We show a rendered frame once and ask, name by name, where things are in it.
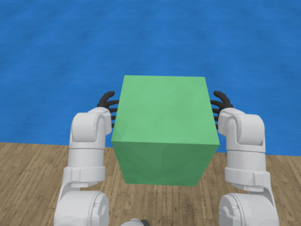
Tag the carton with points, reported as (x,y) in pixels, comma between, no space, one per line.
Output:
(164,132)

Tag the left robot shin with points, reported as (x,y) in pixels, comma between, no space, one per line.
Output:
(136,220)

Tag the robot right forearm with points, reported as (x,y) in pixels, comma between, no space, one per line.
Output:
(245,145)

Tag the robot right upper arm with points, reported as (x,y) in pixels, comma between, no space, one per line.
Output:
(246,210)

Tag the right robot hand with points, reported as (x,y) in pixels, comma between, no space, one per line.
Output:
(225,104)

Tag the robot left forearm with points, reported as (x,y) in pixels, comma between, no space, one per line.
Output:
(87,143)

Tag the left robot hand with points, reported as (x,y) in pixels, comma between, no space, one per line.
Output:
(104,103)

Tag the robot left upper arm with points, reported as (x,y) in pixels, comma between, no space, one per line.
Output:
(83,208)

